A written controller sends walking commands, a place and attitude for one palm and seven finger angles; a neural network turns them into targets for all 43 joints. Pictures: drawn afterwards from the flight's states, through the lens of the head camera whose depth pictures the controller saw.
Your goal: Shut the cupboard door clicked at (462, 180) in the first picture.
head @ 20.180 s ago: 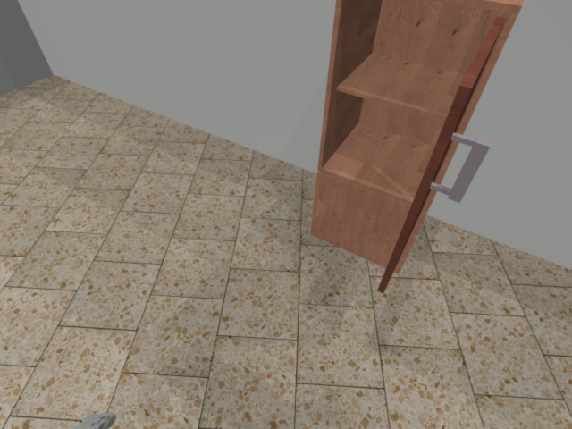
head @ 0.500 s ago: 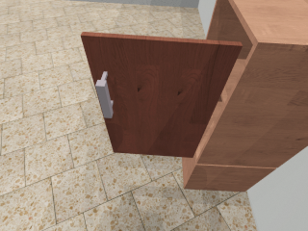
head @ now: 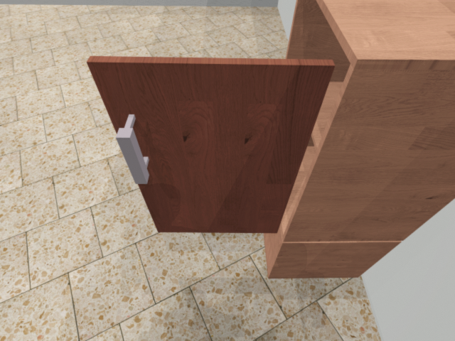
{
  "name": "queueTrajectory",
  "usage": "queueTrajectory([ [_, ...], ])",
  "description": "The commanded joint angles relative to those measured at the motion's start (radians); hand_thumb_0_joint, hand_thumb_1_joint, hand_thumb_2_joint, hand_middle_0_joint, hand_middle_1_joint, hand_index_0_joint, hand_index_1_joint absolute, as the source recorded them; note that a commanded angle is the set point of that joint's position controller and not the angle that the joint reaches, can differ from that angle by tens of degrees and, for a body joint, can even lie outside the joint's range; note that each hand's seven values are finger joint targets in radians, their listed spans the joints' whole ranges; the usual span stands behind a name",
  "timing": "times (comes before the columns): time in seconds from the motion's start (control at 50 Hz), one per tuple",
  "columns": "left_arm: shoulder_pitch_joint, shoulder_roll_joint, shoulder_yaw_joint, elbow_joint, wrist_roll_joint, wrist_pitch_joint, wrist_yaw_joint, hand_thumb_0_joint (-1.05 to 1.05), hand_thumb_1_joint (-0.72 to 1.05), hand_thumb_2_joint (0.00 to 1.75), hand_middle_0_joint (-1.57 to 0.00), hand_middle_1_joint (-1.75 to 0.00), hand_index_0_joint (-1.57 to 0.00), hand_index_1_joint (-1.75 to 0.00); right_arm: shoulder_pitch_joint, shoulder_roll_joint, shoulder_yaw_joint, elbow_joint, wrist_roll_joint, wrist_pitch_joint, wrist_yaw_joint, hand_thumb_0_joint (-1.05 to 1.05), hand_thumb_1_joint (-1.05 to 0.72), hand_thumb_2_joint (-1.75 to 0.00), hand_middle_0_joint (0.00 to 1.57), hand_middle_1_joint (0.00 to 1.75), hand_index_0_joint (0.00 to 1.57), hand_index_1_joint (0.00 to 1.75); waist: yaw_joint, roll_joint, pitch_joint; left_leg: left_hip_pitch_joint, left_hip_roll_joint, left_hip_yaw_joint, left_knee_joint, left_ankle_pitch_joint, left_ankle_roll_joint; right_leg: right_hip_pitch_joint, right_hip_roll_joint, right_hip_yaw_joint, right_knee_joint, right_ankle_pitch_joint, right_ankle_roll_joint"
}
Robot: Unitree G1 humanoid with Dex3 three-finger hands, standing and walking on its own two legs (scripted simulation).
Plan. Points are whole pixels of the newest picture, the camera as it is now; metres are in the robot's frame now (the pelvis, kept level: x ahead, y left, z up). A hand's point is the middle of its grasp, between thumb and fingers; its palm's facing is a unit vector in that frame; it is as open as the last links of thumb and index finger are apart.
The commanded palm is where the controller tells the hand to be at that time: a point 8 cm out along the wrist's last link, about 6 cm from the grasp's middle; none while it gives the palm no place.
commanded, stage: come to a stop and stand still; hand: left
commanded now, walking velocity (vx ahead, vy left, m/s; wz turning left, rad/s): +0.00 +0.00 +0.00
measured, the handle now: (136, 150) +0.43 +0.21 +0.07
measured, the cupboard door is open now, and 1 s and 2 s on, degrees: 89 89 89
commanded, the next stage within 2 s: look again from close up in 0.46 s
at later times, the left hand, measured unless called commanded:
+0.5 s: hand out of the picture +0.01 +0.18 -0.16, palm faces -0.02 -0.97 -0.23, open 7.4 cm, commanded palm none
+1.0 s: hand out of the picture +0.02 +0.17 -0.17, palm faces +0.00 -0.98 -0.19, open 7.3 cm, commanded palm none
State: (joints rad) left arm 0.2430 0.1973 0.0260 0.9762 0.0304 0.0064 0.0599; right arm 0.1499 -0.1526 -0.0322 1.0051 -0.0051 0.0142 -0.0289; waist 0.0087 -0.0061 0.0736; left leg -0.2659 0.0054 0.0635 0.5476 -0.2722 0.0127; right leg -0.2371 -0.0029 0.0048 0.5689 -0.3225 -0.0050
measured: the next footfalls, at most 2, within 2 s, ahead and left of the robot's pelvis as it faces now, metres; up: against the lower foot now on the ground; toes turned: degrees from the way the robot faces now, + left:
none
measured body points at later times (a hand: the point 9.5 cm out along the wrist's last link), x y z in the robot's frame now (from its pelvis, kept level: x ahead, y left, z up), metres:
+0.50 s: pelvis -0.03 -0.01 +0.00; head -0.02 -0.02 +0.45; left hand +0.01 +0.23 -0.14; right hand -0.05 -0.24 -0.15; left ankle +0.01 +0.11 -0.73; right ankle -0.01 -0.12 -0.73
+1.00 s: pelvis +0.01 +0.00 +0.01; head +0.02 +0.00 +0.46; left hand +0.02 +0.22 -0.15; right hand +0.05 -0.23 -0.15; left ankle +0.01 +0.11 -0.73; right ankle -0.01 -0.12 -0.73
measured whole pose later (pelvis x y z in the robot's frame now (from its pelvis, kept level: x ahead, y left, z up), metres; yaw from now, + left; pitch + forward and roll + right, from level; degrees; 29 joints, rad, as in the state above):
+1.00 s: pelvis +0.01 +0.00 +0.01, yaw +0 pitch -1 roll +0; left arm 0.28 0.17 -0.03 1.10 0.02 -0.02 0.03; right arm 0.22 -0.17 0.02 1.10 -0.01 -0.03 -0.03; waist 0.01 -0.01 0.02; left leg -0.18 0.01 0.07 0.42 -0.23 0.01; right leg -0.15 0.00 0.01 0.44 -0.28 -0.01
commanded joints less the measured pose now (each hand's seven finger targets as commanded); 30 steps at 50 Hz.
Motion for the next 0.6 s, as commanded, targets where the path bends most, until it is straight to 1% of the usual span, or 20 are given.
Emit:
queueTrajectory([
  [0.0, 0.059, 0.127, 0.013, -0.086, -0.014, -0.033, 0.008, 0.0, 0.9, 0.9, -0.2, -0.3, -0.2, -0.3, 0.064, -0.123, -0.019, -0.105, -0.007, -0.031, 0.008, 0.0, -0.9, -0.9, 0.2, 0.3, 0.2, 0.3, -0.017, 0.116, -0.255, 0.125, 0.1, -0.077, 0.015, 0.406, 0.029, 0.078, -0.117, 0.1, 0.005, 0.515, -0.058],
  [0.02, 0.06, 0.126, 0.011, -0.091, -0.015, -0.034, 0.006, 0.0, 0.9, 0.9, -0.2, -0.3, -0.2, -0.3, 0.065, -0.119, -0.017, -0.117, -0.008, -0.027, 0.008, 0.0, -0.9, -0.9, 0.2, 0.3, 0.2, 0.3, -0.018, 0.097, -0.189, 0.093, 0.099, -0.091, 0.014, 0.379, 0.03, 0.045, -0.106, 0.092, -0.025, 0.444, -0.058],
  [0.04, 0.056, 0.125, 0.009, -0.093, -0.014, -0.031, 0.002, 0.0, 0.9, 0.9, -0.2, -0.3, -0.2, -0.3, 0.065, -0.116, -0.014, -0.123, -0.006, -0.024, 0.008, 0.0, -0.9, -0.9, 0.2, 0.3, 0.2, 0.3, -0.02, 0.06, -0.139, 0.069, 0.095, -0.096, -0.003, 0.315, 0.029, 0.019, -0.103, 0.095, -0.047, 0.39, -0.057],
  [0.06, 0.037, 0.126, 0.004, -0.093, -0.013, -0.029, -0.001, 0.0, 0.9, 0.9, -0.2, -0.3, -0.2, -0.3, 0.067, -0.115, -0.01, -0.125, -0.005, -0.021, 0.009, 0.0, -0.9, -0.9, 0.2, 0.3, 0.2, 0.3, -0.024, 0.018, -0.087, 0.044, 0.089, -0.096, -0.028, 0.23, 0.026, -0.007, -0.101, 0.101, -0.074, 0.323, -0.058],
  [0.08, 0.022, 0.126, -0.002, -0.092, -0.014, -0.027, -0.006, 0.0, 0.9, 0.9, -0.2, -0.3, -0.2, -0.3, 0.067, -0.117, -0.007, -0.126, -0.006, -0.017, 0.011, 0.0, -0.9, -0.9, 0.2, 0.3, 0.2, 0.3, -0.026, -0.031, -0.026, 0.014, 0.079, -0.095, -0.05, 0.119, 0.022, -0.046, -0.103, 0.113, -0.117, 0.213, -0.057],
  [0.1, 0.011, 0.129, -0.005, -0.094, -0.013, -0.028, -0.01, 0.0, 0.9, 0.9, -0.2, -0.3, -0.2, -0.3, 0.079, -0.113, -0.002, -0.123, -0.009, -0.017, 0.015, 0.0, -0.9, -0.9, 0.2, 0.3, 0.2, 0.3, -0.029, -0.062, 0.015, 0.004, 0.064, -0.092, -0.073, 0.065, 0.02, -0.077, -0.106, 0.129, -0.155, 0.13, -0.067],
  [0.12, -0.002, 0.136, -0.006, -0.098, -0.014, -0.027, -0.013, 0.0, 0.9, 0.9, -0.2, -0.3, -0.2, -0.3, 0.091, -0.121, 0.0, -0.118, -0.011, -0.016, 0.018, 0.0, -0.9, -0.9, 0.2, 0.3, 0.2, 0.3, -0.034, -0.068, 0.047, 0.004, 0.058, -0.088, -0.084, 0.02, 0.015, -0.11, -0.106, 0.135, -0.183, 0.027, -0.068],
  [0.16, -0.008, 0.146, -0.007, -0.101, -0.013, -0.02, -0.019, 0.0, 0.9, 0.9, -0.2, -0.3, -0.2, -0.3, 0.108, -0.135, 0.001, -0.109, -0.016, -0.014, 0.025, 0.0, -0.9, -0.9, 0.2, 0.3, 0.2, 0.3, -0.032, -0.071, 0.106, -0.014, 0.047, -0.095, -0.108, -0.076, 0.013, -0.181, -0.096, 0.147, -0.236, -0.212, -0.067],
  [0.18, -0.002, 0.151, -0.006, -0.102, -0.013, -0.017, -0.021, 0.0, 0.9, 0.9, -0.2, -0.3, -0.2, -0.3, 0.118, -0.143, 0.001, -0.105, -0.019, -0.012, 0.027, 0.0, -0.9, -0.9, 0.2, 0.3, 0.2, 0.3, -0.031, -0.077, 0.113, -0.013, 0.044, -0.093, -0.111, -0.092, 0.014, -0.2, -0.092, 0.153, -0.248, -0.267, -0.066],
  [0.22, 0.001, 0.153, -0.004, -0.104, -0.013, -0.012, -0.024, 0.0, 0.9, 0.9, -0.2, -0.3, -0.2, -0.3, 0.139, -0.143, 0.004, -0.095, -0.023, -0.011, 0.029, 0.0, -0.9, -0.9, 0.2, 0.3, 0.2, 0.3, -0.029, -0.049, 0.114, -0.027, 0.042, -0.096, -0.131, -0.132, 0.014, -0.208, -0.089, 0.148, -0.256, -0.319, -0.065],
  [0.24, 0.004, 0.153, -0.002, -0.107, -0.014, -0.01, -0.026, 0.0, 0.9, 0.9, -0.2, -0.3, -0.2, -0.3, 0.149, -0.146, 0.004, -0.093, -0.025, -0.01, 0.029, 0.0, -0.9, -0.9, 0.2, 0.3, 0.2, 0.3, -0.029, -0.057, 0.097, -0.027, 0.04, -0.095, -0.132, -0.136, 0.014, -0.201, -0.088, 0.15, -0.253, -0.323, -0.062],
  [0.28, 0.009, 0.149, -0.003, -0.104, -0.016, -0.011, -0.028, 0.0, 0.9, 0.9, -0.2, -0.3, -0.2, -0.3, 0.162, -0.147, 0.007, -0.083, -0.024, -0.014, 0.028, 0.0, -0.9, -0.9, 0.2, 0.3, 0.2, 0.3, -0.028, -0.037, 0.064, -0.017, 0.046, -0.1, -0.147, -0.134, 0.015, -0.183, -0.083, 0.15, -0.244, -0.306, -0.06],
  [0.3, 0.015, 0.147, -0.004, -0.101, -0.016, -0.011, -0.028, 0.0, 0.9, 0.9, -0.2, -0.3, -0.2, -0.3, 0.169, -0.141, 0.009, -0.077, -0.024, -0.017, 0.027, 0.0, -0.9, -0.9, 0.2, 0.3, 0.2, 0.3, -0.024, -0.011, 0.043, -0.02, 0.051, -0.104, -0.169, -0.136, 0.017, -0.153, -0.079, 0.134, -0.235, -0.278, -0.057],
  [0.34, 0.027, 0.143, -0.004, -0.094, -0.018, -0.015, -0.03, 0.0, 0.9, 0.9, -0.2, -0.3, -0.2, -0.3, 0.171, -0.146, 0.012, -0.071, -0.023, -0.021, 0.025, 0.0, -0.9, -0.9, 0.2, 0.3, 0.2, 0.3, -0.018, -0.02, 0.015, -0.037, 0.053, -0.108, -0.17, -0.132, 0.017, -0.115, -0.077, 0.141, -0.227, -0.251, -0.055],
  [0.38, 0.035, 0.138, -0.008, -0.079, -0.02, -0.02, -0.032, 0.0, 0.9, 0.9, -0.2, -0.3, -0.2, -0.3, 0.181, -0.142, 0.014, -0.056, -0.02, -0.027, 0.024, 0.0, -0.9, -0.9, 0.2, 0.3, 0.2, 0.3, -0.016, -0.032, -0.014, -0.017, 0.055, -0.104, -0.168, -0.098, 0.015, -0.094, -0.082, 0.144, -0.229, -0.218, -0.056],
  [0.44, 0.043, 0.128, -0.01, -0.053, -0.021, -0.022, -0.033, 0.0, 0.9, 0.9, -0.2, -0.3, -0.2, -0.3, 0.192, -0.139, 0.017, -0.031, -0.016, -0.034, 0.021, 0.0, -0.9, -0.9, 0.2, 0.3, 0.2, 0.3, -0.012, -0.014, -0.024, -0.018, 0.067, -0.115, -0.191, -0.093, 0.017, -0.068, -0.079, 0.129, -0.221, -0.17, -0.051],
  [0.46, 0.046, 0.123, -0.012, -0.044, -0.022, -0.024, -0.033, 0.0, 0.9, 0.9, -0.2, -0.3, -0.2, -0.3, 0.191, -0.136, 0.018, -0.021, -0.015, -0.036, 0.02, 0.0, -0.9, -0.9, 0.2, 0.3, 0.2, 0.3, -0.012, -0.01, -0.015, -0.015, 0.069, -0.115, -0.192, -0.079, 0.016, -0.068, -0.079, 0.131, -0.223, -0.151, -0.053],
  [0.48, 0.054, 0.119, -0.015, -0.031, -0.023, -0.027, -0.033, 0.0, 0.9, 0.9, -0.2, -0.3, -0.2, -0.3, 0.198, -0.135, 0.021, -0.013, -0.013, -0.039, 0.018, 0.0, -0.9, -0.9, 0.2, 0.3, 0.2, 0.3, -0.012, -0.012, -0.026, 0.0, 0.072, -0.113, -0.189, -0.046, 0.016, -0.058, -0.079, 0.13, -0.22, -0.113, -0.052],
  [0.52, 0.061, 0.111, -0.019, -0.012, -0.023, -0.029, -0.032, 0.0, 0.9, 0.9, -0.2, -0.3, -0.2, -0.3, 0.201, -0.127, 0.024, 0.006, -0.01, -0.041, 0.016, 0.0, -0.9, -0.9, 0.2, 0.3, 0.2, 0.3, -0.01, 0.0, -0.01, -0.002, 0.077, -0.115, -0.2, -0.037, 0.016, -0.05, -0.08, 0.123, -0.224, -0.084, -0.05],
  [0.58, 0.082, 0.098, -0.025, 0.021, -0.025, -0.034, -0.031, 0.0, 0.9, 0.9, -0.2, -0.3, -0.2, -0.3, 0.208, -0.124, 0.028, 0.028, -0.006, -0.048, 0.012, 0.0, -0.9, -0.9, 0.2, 0.3, 0.2, 0.3, -0.009, 0.009, -0.042, 0.044, 0.088, -0.106, -0.19, 0.052, 0.017, -0.023, -0.082, 0.114, -0.212, 0.019, -0.046],
])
